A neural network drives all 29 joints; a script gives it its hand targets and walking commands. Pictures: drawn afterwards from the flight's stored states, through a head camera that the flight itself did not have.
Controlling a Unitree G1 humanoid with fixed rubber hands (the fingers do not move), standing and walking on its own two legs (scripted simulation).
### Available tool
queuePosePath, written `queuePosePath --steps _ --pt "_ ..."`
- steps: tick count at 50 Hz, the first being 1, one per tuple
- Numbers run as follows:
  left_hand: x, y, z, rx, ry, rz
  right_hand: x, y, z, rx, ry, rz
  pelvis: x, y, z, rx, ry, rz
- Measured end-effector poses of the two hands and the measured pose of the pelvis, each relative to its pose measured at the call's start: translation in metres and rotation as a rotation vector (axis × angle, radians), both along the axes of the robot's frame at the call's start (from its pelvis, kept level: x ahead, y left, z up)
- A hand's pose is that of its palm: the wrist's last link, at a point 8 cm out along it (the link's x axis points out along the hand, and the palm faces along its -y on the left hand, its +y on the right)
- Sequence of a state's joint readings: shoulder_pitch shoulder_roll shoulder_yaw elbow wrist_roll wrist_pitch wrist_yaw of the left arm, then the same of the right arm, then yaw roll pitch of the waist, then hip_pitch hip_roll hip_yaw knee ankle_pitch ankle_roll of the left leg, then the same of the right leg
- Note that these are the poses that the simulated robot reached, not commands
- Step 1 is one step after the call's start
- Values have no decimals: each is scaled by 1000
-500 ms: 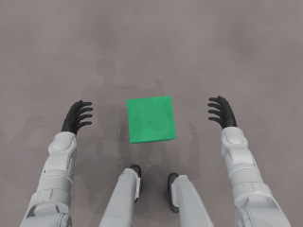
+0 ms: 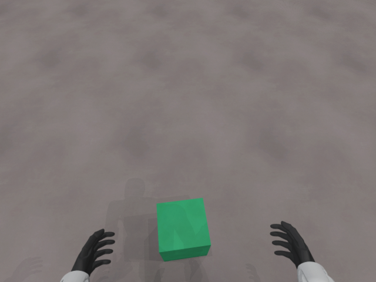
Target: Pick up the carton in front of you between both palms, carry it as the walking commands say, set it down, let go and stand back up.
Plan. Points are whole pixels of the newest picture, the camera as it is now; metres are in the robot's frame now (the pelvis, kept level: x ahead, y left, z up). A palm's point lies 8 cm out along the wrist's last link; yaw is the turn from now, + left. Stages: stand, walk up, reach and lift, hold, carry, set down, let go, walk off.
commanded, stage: let go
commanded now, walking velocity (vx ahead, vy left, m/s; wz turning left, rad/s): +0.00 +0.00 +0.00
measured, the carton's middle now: (182, 230) +0.37 +0.03 -0.65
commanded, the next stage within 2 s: stand in 0.42 s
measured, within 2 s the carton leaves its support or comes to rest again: neither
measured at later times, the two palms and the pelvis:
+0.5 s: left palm (69, 269) +0.16 +0.26 -0.07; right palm (315, 273) +0.14 -0.25 -0.08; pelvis +0.00 +0.00 +0.00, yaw +0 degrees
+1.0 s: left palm out of the picture +0.13 +0.30 -0.10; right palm out of the picture +0.13 -0.28 -0.08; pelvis +0.01 +0.02 +0.00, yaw -1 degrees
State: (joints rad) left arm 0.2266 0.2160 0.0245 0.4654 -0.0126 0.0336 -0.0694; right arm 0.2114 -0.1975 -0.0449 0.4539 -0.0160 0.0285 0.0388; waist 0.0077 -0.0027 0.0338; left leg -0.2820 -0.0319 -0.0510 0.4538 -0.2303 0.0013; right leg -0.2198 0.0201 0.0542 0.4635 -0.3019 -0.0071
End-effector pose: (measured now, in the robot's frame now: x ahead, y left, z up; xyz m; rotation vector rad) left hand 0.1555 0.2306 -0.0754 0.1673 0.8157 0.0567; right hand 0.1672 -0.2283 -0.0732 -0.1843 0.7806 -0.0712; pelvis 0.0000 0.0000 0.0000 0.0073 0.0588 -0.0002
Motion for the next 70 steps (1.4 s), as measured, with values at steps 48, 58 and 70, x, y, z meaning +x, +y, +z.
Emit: queuePosePath --steps 48,58,70 --pt "-22 73 -26 182 148 41 -39 -48 -10 -213 187 -88 10 16 -1 -20 -72 -16" --pt "-33 78 -30 194 204 44 -54 -52 -15 -216 254 -110 9 19 2 -17 -75 -13" --pt "-48 84 -29 209 245 53 -67 -56 -19 -213 294 -111 2 18 4 -17 -88 -13"
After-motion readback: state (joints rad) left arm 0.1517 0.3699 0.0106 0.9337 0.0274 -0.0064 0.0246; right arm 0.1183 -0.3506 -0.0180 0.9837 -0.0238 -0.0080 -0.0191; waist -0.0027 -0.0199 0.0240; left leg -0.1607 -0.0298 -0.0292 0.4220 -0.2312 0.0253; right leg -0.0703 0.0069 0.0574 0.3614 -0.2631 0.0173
